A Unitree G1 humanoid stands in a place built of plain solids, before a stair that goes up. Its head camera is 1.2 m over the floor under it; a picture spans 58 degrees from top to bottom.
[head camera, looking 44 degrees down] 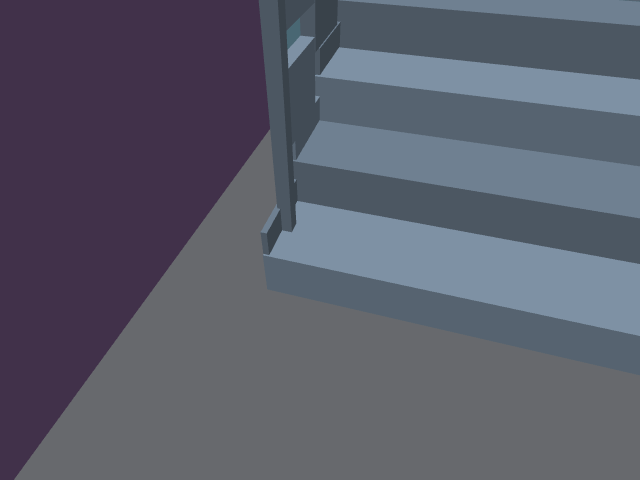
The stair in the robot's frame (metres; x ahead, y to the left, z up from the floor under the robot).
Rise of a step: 0.18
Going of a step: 0.30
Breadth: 1.22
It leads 16 degrees to the right of straight ahead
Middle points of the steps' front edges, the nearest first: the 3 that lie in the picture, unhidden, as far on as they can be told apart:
0.82 -0.40 0.18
1.11 -0.48 0.35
1.40 -0.56 0.53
